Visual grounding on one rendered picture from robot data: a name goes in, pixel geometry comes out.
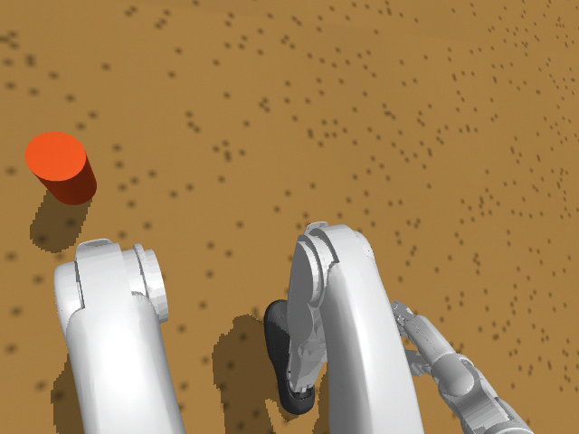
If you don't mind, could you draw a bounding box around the right robot arm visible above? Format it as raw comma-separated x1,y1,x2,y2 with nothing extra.
431,354,535,434

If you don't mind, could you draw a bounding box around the right robot hand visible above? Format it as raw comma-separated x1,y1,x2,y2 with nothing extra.
390,300,456,377

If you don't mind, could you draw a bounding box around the can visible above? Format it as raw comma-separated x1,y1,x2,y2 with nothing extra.
25,132,97,205

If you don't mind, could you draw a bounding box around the right robot foot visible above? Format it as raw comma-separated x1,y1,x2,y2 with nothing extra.
264,299,315,415

